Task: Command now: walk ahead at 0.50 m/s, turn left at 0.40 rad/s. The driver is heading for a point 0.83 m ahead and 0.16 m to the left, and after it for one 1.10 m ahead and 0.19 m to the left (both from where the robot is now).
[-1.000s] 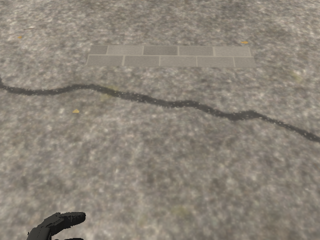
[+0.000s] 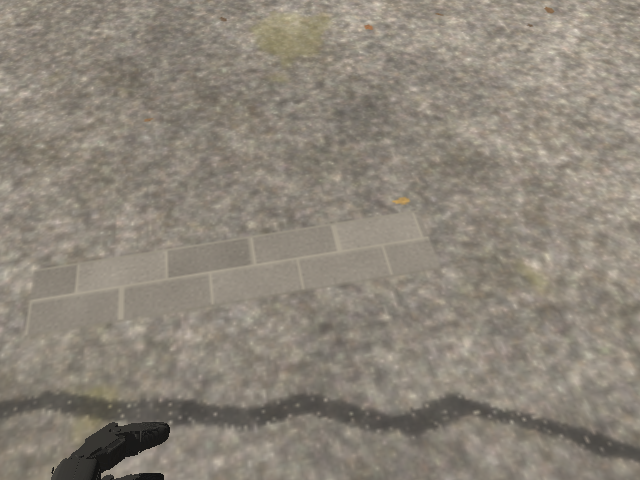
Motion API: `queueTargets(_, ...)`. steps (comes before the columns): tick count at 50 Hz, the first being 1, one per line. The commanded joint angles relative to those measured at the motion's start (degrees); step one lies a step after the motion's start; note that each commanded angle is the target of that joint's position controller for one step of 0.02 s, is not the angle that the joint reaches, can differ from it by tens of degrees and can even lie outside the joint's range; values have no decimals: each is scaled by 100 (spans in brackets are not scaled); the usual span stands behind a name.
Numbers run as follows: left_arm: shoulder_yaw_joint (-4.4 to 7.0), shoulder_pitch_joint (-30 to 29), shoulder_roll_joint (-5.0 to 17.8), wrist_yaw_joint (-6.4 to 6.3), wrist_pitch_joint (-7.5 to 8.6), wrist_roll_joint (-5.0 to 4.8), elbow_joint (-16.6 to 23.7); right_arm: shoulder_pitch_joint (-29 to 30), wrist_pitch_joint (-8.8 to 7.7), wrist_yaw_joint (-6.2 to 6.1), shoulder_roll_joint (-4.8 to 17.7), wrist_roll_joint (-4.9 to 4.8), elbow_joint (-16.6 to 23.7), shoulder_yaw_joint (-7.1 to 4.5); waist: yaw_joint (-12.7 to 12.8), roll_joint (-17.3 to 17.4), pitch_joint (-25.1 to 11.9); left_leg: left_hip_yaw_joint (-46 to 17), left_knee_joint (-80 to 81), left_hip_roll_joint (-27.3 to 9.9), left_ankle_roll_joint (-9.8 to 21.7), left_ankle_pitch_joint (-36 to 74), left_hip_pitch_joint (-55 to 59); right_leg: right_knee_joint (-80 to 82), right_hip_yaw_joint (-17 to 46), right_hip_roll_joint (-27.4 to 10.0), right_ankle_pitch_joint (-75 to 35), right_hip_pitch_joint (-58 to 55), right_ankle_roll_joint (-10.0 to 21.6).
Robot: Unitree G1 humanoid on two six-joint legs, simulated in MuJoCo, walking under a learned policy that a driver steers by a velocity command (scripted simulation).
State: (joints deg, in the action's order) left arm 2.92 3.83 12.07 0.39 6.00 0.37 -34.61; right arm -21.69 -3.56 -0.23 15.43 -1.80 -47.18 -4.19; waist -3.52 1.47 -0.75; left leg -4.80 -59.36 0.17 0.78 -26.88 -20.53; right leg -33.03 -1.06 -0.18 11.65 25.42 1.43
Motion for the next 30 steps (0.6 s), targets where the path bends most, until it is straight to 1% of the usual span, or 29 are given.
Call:
queueTargets(1,266,1235,711,-48,-28,4,-84,637,-79,-22,565,38,721,-125,734,-776,-532,-76,-1377,-525,24,586,-2791,1639,2288,-1853,177,-2752,1115)
queueTargets(2,229,985,586,-27,-10,30,-116,657,-12,-18,508,62,743,-147,546,-834,-239,-132,-1148,-639,10,827,-2535,1871,1861,-1677,-142,-2197,1023)
queueTargets(3,232,831,565,-15,12,41,-156,590,58,-2,418,40,744,-145,396,-892,-101,-135,-1047,-684,-5,968,-2287,2055,1528,-1585,-347,-1828,953)
queueTargets(4,247,781,569,-17,47,32,-216,589,112,7,323,32,748,-131,322,-867,-41,-127,-983,-691,-31,1110,-2213,2182,1271,-1557,-637,-1665,939)
queueTargets(6,296,828,674,-55,90,43,-361,745,172,12,258,62,803,-123,271,-660,30,-175,-732,-686,-99,1490,-2319,2296,804,-1560,-1216,-1644,944)
queueTargets(8,339,907,785,-110,82,42,-499,987,181,44,209,90,872,-96,290,-527,67,-165,-203,-691,-142,1984,-2400,2310,377,-1536,-1527,-1758,900)
queueTargets(9,355,930,839,-130,70,37,-550,1131,179,79,178,86,903,-76,324,-518,91,-103,148,-685,-136,2271,-2339,2316,160,-1486,-1556,-1784,846)
queueTargets(12,411,1082,1018,-170,33,-4,-676,1732,164,194,108,86,1062,-19,537,-479,248,189,1123,-618,-60,2847,-2053,2322,-306,-1450,-1476,-1847,724)
queueTargets(15,483,1320,1219,-175,-34,-91,-806,2208,175,292,158,64,1283,-11,695,-463,414,424,1703,-568,98,2570,-2016,2220,-509,-1609,-1451,-2283,647)
queueTargets(16,506,1373,1275,-172,-65,-124,-845,2308,183,318,194,60,1354,-20,710,-480,451,509,1841,-534,175,2344,-2002,2118,-572,-1665,-1600,-2463,608)
queueTargets(17,529,1390,1339,-173,-98,-152,-872,2345,190,341,242,64,1413,-40,685,-517,446,636,1960,-455,270,2054,-1892,1940,-660,-1703,-2018,-2612,558)
queueTargets(18,553,1361,1430,-181,-128,-177,-878,2270,199,354,320,77,1448,-81,593,-601,347,818,2047,-293,387,1738,-1582,1630,-777,-1700,-2931,-2702,497)
queueTargets(19,580,1341,1534,-194,-163,-210,-882,2023,213,350,428,88,1432,-148,420,-716,138,1036,2105,-57,510,1438,-1090,1135,-895,-1668,-4010,-2759,431)
queueTargets(20,582,1268,1583,-204,-207,-247,-878,1359,221,339,603,78,1278,-266,16,-681,-200,1232,2461,246,677,1553,-181,220,-1092,-1510,-4764,-2673,316)
queueTargets(21,523,1351,1450,-223,-210,-228,-857,377,239,273,980,62,1013,-466,-415,-527,-707,1113,2694,440,891,1908,1409,-1120,-1238,-1261,-4449,-1945,117)
queueTargets(22,351,1447,937,-225,-166,20,-615,-204,258,155,1624,36,916,-623,-403,665,-1117,-1097,2832,-882,1466,2104,3184,-3289,-1248,-746,-980,146,-237)
queueTargets(23,170,1607,633,-166,50,6,-333,-61,153,191,1839,47,1113,-560,-42,1449,-2079,-4273,3946,-1924,2493,1041,4261,-4728,78,246,2269,1716,-399)
queueTargets(24,278,980,1100,-90,199,-216,-246,-146,112,209,1335,98,1122,-422,-385,690,-1871,-3878,4248,-1814,2156,811,4226,-4963,673,-56,1849,2374,-297)
queueTargets(25,246,729,1095,-73,266,-269,-184,58,73,192,1064,89,1076,-344,-296,543,-1222,-3057,4199,-1628,1944,1104,3553,-4682,575,-274,1372,2528,-183)
queueTargets(26,235,692,1033,-130,285,-124,-239,477,57,176,913,77,1136,-287,-17,14,-811,-2435,4177,-1388,1732,1627,2644,-4175,573,-533,958,2189,-166)
queueTargets(27,288,689,1113,-169,244,12,-248,806,45,166,729,106,1202,-223,207,35,-567,-2002,4250,-1201,1632,2252,1885,-3730,573,-673,744,1748,-197)
queueTargets(28,304,861,1113,-146,159,7,-314,996,34,144,581,167,1252,-160,397,115,-506,-1716,4378,-1125,1593,2597,1456,-3575,562,-782,585,1406,-215)
queueTargets(29,286,983,1039,-130,81,-1,-379,1049,3,132,522,195,1221,-141,464,160,-494,-1549,4476,-1101,1606,2924,1226,-3402,498,-810,490,1256,-259)
queueTargets(30,260,1030,953,-121,12,-5,-435,1002,-34,120,525,194,1144,-130,488,134,-451,-1304,4534,-1075,1600,3281,1062,-3242,424,-816,383,1219,-304)
